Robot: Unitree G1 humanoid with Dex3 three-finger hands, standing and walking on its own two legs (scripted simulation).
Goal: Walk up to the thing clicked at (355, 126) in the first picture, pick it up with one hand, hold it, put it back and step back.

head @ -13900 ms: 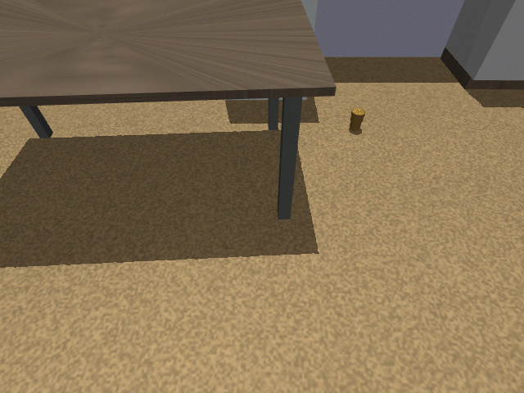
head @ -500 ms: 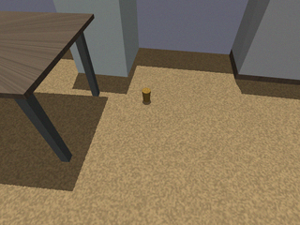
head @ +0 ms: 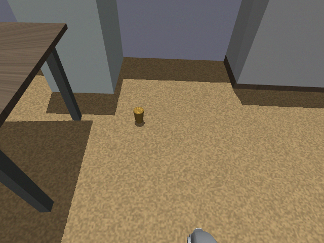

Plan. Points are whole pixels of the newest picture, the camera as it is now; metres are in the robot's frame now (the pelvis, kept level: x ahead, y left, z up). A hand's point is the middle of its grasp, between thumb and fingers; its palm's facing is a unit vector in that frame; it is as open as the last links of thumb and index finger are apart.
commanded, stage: walk up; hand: left
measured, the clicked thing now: (139, 115) +1.20 +0.19 -0.71
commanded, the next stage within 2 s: none
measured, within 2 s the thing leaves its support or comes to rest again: neither
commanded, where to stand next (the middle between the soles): +0.89 -0.08 m, yaw +0 degrees
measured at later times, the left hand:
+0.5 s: hand (99, 183) +0.34 +0.22 -0.14, palm faces -0.04 -0.93 -0.36, open 7.4 cm
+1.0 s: hand (113, 128) +0.57 +0.21 -0.14, palm faces -0.10 -0.92 -0.38, open 7.4 cm
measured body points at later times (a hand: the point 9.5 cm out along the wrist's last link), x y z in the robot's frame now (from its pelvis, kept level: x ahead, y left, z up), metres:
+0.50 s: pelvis +0.26 -0.05 -0.01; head +0.29 -0.05 +0.44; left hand +0.34 +0.27 -0.12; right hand +0.36 -0.37 -0.11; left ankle +0.38 +0.10 -0.71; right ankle +0.21 -0.16 -0.74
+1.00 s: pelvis +0.49 -0.06 -0.01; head +0.50 -0.07 +0.44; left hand +0.58 +0.26 -0.12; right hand +0.51 -0.39 -0.13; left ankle +0.44 +0.08 -0.74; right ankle +0.60 -0.21 -0.73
